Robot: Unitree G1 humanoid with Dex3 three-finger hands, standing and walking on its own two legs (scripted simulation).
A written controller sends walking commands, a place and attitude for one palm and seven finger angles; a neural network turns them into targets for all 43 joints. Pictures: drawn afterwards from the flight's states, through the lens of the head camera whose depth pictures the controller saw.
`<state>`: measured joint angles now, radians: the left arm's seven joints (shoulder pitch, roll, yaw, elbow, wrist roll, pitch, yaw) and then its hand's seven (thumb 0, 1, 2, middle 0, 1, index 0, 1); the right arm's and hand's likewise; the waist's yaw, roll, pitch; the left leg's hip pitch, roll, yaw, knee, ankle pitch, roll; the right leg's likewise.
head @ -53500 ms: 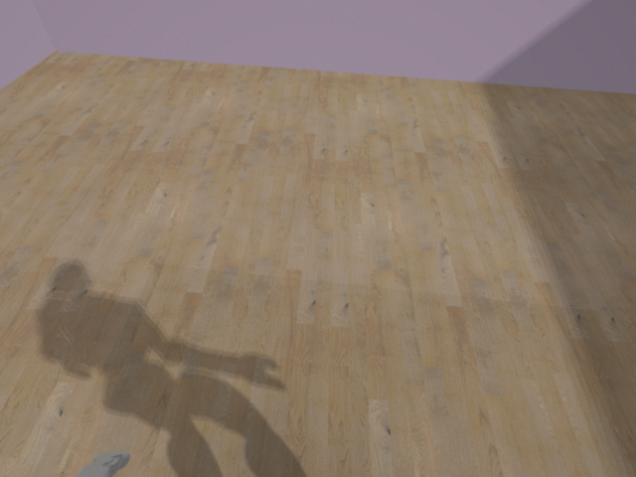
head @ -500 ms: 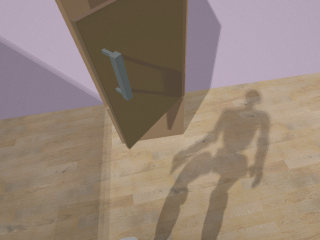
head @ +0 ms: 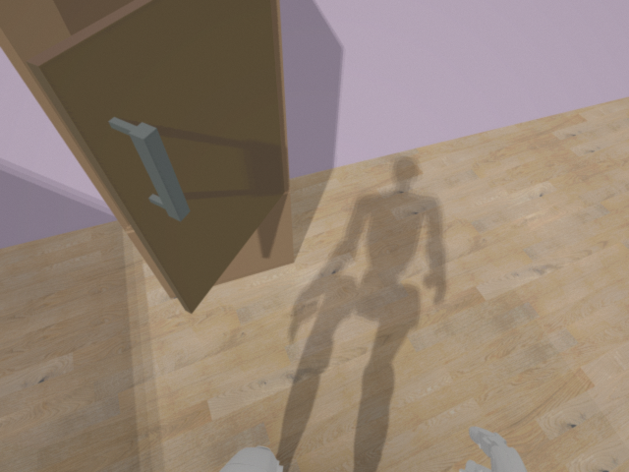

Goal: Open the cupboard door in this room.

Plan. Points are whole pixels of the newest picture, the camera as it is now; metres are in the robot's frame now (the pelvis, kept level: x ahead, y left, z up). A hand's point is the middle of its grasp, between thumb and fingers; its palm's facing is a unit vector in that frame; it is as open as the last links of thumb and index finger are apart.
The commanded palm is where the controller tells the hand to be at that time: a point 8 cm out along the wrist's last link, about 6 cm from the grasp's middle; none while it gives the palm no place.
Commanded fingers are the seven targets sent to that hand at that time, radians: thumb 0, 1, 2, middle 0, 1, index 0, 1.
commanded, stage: walk to a spot facing it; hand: left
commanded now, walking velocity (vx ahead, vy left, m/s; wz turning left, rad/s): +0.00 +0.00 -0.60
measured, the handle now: (151, 171) +0.45 +0.28 +0.09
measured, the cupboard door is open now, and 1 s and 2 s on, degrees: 43 43 43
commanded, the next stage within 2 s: none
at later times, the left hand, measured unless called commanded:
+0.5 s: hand (225, 420) +0.19 +0.16 -0.16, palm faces -0.34 -0.89 -0.30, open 7.4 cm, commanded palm none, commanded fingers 0.00 0.90 0.90 -0.20 -0.30 -0.20 -0.30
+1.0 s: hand (249, 405) +0.22 +0.13 -0.17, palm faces -0.55 -0.81 -0.18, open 7.4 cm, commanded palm none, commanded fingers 0.00 0.90 0.90 -0.20 -0.30 -0.20 -0.30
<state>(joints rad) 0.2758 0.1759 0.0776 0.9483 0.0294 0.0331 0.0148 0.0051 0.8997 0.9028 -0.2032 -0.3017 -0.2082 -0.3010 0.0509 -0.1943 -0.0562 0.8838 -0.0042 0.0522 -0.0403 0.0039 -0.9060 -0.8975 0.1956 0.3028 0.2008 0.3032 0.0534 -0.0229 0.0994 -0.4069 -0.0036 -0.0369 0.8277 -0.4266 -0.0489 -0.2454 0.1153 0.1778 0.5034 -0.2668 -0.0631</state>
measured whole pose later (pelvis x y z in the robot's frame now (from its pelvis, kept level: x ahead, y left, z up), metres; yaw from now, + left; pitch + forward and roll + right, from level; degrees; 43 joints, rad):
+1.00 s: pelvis +0.04 +0.01 +0.00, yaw -37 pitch +1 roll -2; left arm 0.18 0.24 0.10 0.91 0.03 0.07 -0.03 0.01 0.90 0.90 -0.20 -0.30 -0.20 -0.30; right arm 0.24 -0.16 -0.01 0.89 -0.04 0.01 -0.04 0.00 -0.90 -0.90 0.20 0.30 0.21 0.30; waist 0.01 -0.03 0.08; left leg -0.22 0.09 0.13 0.49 -0.29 0.01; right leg -0.51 0.01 -0.01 1.11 -0.41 0.04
